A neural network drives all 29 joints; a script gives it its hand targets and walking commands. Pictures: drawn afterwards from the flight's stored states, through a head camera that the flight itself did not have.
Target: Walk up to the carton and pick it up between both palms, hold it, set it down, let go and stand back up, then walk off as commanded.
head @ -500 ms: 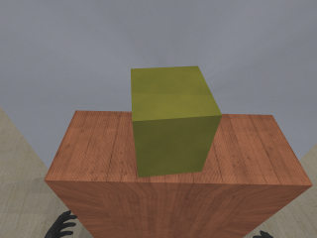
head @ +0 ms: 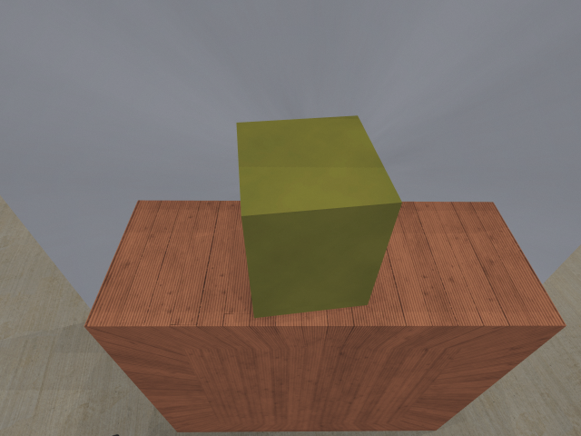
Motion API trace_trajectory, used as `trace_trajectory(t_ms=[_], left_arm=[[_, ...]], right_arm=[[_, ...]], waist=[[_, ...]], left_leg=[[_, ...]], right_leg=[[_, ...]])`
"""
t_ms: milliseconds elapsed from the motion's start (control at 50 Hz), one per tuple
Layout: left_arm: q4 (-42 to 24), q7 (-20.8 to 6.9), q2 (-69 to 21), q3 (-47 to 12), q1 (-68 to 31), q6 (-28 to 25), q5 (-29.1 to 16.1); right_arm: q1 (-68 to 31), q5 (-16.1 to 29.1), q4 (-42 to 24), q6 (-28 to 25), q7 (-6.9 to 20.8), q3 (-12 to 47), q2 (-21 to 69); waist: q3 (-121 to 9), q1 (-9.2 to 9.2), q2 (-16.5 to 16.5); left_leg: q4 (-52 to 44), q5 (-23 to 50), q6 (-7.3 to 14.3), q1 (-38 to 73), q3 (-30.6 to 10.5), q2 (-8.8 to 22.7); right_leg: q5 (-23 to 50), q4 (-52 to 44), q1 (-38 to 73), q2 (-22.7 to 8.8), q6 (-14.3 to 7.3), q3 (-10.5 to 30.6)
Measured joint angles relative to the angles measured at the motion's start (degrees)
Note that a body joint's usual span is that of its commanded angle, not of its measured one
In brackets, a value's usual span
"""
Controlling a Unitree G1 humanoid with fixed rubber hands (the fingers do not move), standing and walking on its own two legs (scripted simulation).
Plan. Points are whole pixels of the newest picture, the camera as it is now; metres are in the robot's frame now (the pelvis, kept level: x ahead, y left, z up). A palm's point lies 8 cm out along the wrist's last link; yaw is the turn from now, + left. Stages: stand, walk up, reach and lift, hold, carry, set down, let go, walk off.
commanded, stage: stand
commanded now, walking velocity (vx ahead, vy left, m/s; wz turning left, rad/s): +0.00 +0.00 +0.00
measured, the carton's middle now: (305, 218) +0.44 +0.00 +0.05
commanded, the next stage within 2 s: none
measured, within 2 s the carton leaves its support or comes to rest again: neither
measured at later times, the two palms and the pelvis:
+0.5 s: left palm out of the picture +0.08 +0.30 -0.11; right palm out of the picture +0.08 -0.30 -0.11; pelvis +0.00 +0.00 +0.00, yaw -1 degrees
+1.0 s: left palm out of the picture +0.08 +0.30 -0.11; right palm out of the picture +0.07 -0.30 -0.11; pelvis +0.00 +0.00 +0.00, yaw -1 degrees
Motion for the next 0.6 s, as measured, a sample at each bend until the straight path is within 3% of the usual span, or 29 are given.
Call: trace_trajectory(t_ms=[600], left_arm=[[4.02,0.43,0.18,-0.30,-2.78,0.21,-0.35]], right_arm=[[-2.81,0.42,4.30,0.41,-0.40,0.63,-0.45]], waist=[[1.06,-0.41,-0.28]], left_leg=[[-2.74,1.31,0.16,1.54,0.67,-0.31]], right_leg=[[1.02,-1.68,0.75,-0.27,0.39,1.15]])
